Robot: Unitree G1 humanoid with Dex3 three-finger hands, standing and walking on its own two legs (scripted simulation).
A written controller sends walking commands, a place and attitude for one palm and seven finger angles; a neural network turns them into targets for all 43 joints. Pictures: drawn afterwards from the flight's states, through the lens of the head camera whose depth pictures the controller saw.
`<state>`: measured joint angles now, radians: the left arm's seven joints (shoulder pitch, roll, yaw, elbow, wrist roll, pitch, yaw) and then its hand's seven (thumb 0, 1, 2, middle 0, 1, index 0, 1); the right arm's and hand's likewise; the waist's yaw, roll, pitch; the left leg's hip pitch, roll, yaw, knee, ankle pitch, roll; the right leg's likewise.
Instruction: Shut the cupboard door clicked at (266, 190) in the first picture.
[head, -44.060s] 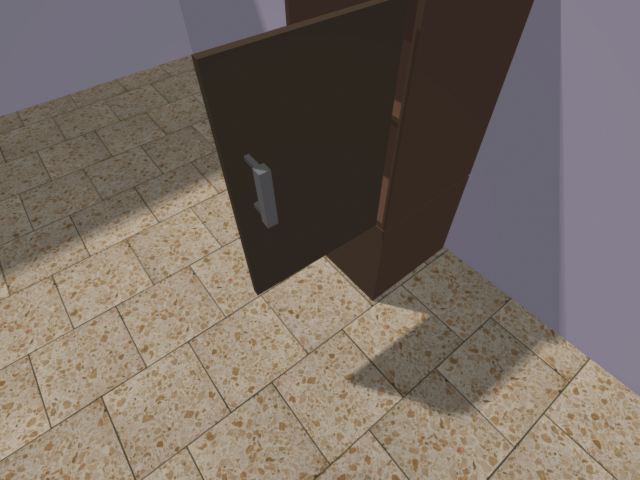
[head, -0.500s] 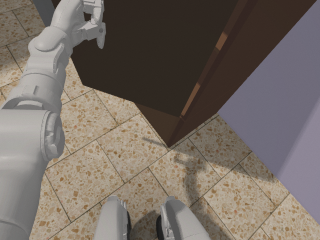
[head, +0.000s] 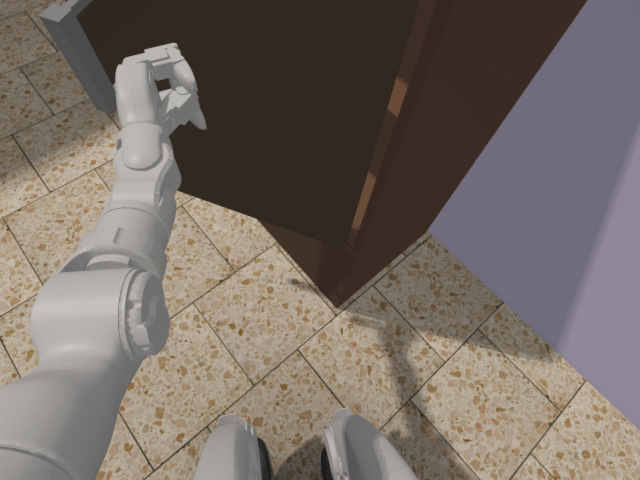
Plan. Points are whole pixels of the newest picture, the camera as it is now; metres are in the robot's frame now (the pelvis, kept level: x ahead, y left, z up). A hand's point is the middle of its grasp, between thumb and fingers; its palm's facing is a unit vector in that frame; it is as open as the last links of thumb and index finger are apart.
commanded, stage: pull the fist back off the door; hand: left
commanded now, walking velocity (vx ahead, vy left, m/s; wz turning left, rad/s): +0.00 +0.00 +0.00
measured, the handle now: (96, 54) +0.64 +0.18 +0.10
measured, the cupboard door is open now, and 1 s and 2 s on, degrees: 29 29 29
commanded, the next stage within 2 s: draw the hand back to the body in 0.46 s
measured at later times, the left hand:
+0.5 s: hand (199, 163) +0.46 +0.07 +0.10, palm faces +0.02 -1.00 -0.04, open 3.1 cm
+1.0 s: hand (109, 211) +0.38 +0.13 +0.15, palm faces +0.03 -1.00 -0.03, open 3.1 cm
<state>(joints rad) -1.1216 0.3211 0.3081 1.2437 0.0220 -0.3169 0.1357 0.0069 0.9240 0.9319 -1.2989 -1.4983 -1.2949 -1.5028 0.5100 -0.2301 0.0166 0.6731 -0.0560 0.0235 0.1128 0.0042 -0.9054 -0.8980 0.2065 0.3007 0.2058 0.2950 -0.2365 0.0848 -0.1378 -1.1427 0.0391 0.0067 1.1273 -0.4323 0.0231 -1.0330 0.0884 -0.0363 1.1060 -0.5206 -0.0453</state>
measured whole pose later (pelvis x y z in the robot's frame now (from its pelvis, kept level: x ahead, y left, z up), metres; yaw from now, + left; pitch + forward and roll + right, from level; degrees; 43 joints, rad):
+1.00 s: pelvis +0.01 +0.00 +0.06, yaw +2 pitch +8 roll +0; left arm -0.28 0.18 0.07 0.45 -0.17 -0.28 -0.01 0.01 0.90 0.90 -1.30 -1.50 -1.30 -1.50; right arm 0.34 -0.27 0.00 0.63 0.06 0.04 0.00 0.01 -0.91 -0.90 0.20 0.30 0.20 0.29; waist -0.06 0.05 -0.10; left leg -0.61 0.01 0.02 0.82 -0.35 0.02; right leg -0.52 0.06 -0.01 0.82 -0.44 -0.05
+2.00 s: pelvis +0.03 +0.02 +0.10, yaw +3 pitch -3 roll +0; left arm 0.47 0.36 0.33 -0.38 -0.09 -0.02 0.10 0.01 0.89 0.90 -0.24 -0.34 -0.24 -0.34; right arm 0.20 -0.26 0.02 0.63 0.04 -0.05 -0.07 0.01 -0.90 -0.90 0.21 0.30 0.20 0.30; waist 0.06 0.07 -0.01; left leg -0.17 -0.04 0.01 0.43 -0.21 0.05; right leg -0.05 0.02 -0.01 0.39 -0.29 -0.01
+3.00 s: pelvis -0.04 +0.04 +0.08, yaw +3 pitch +1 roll -3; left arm 0.53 0.43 0.44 -0.47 -0.04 -0.20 0.13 0.01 0.89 0.90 -0.21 -0.30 -0.21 -0.31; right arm 0.21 -0.24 0.01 0.55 0.02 0.00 -0.08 0.01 -0.90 -0.90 0.21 0.30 0.21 0.30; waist 0.01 0.02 -0.01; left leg -0.45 -0.03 0.03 0.61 -0.18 0.09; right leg -0.33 0.02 -0.01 0.57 -0.26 0.02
